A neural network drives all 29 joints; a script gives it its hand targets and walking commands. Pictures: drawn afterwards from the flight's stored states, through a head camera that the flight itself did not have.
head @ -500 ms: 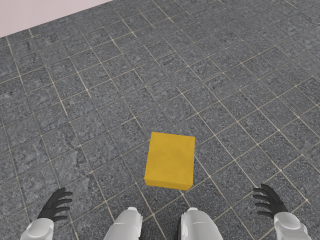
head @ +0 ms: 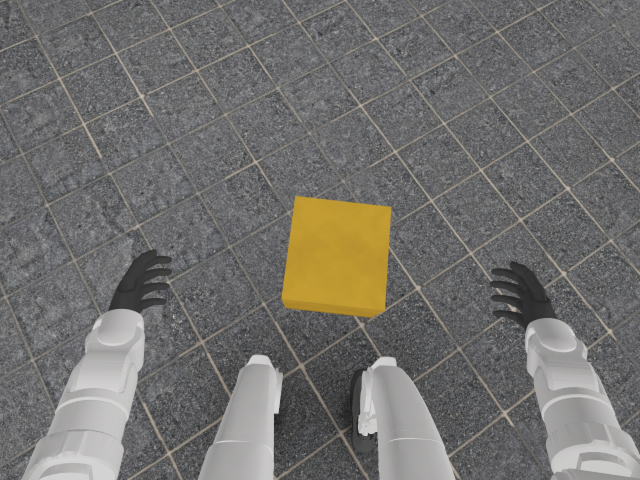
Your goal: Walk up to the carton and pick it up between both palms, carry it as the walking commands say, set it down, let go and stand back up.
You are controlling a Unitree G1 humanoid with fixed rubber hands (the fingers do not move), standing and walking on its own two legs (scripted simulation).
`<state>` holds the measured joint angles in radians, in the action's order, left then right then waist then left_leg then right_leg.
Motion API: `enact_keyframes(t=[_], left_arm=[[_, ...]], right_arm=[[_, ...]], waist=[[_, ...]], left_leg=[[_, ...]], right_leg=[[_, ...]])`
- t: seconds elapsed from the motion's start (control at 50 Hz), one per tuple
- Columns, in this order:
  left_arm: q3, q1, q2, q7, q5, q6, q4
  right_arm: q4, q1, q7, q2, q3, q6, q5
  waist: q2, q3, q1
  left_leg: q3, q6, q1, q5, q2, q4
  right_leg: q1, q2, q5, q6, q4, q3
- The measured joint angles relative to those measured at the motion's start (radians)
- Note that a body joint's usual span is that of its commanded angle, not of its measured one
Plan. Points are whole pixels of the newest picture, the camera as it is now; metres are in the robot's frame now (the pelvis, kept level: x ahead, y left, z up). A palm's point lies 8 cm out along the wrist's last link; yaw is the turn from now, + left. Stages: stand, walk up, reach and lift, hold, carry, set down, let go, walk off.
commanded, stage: reach and lift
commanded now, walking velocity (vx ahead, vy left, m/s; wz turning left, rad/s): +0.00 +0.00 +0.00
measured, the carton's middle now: (335, 260) +0.48 -0.06 -0.60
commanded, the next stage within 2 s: none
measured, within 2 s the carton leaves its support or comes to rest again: neither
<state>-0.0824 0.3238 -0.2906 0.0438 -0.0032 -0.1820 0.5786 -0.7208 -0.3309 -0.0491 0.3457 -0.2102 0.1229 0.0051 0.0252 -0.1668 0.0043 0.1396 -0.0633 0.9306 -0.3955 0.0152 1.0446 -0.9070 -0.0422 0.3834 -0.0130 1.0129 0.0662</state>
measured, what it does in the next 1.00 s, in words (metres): lowers itself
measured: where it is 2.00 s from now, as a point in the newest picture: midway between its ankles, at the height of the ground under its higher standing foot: (311, 424)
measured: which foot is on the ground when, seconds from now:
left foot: down 0.00-1.00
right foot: down 0.00-1.00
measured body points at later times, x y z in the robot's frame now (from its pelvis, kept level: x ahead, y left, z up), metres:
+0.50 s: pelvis -0.01 +0.00 -0.03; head +0.28 +0.00 +0.32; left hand +0.45 +0.20 -0.15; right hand +0.42 -0.26 -0.16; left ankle +0.06 +0.15 -0.66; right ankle +0.06 -0.13 -0.66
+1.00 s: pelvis -0.02 +0.01 -0.07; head +0.32 +0.00 +0.23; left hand +0.49 +0.17 -0.22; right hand +0.45 -0.26 -0.22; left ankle +0.06 +0.15 -0.66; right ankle +0.06 -0.13 -0.66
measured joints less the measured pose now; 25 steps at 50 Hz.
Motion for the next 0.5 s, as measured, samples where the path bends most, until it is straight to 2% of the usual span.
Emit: enact_keyframes(t=[0.22,0.5], left_arm=[[0.000,0.286,0.000,0.009,0.005,-0.043,0.079],[0.000,0.526,0.000,0.009,0.014,0.002,0.140]], right_arm=[[-0.041,-0.246,0.000,0.000,-0.038,0.031,-0.004],[-0.096,-0.470,0.017,-0.015,-0.090,-0.010,-0.020]], waist=[[0.000,0.007,0.000],[0.000,0.031,0.000]], left_leg=[[0.000,-0.002,0.180,0.035,0.000,0.032],[0.000,-0.003,0.370,0.053,0.000,0.036]], right_leg=[[-0.183,0.003,-0.037,0.000,0.033,-0.004],[-0.374,0.004,-0.056,0.000,0.037,-0.005]])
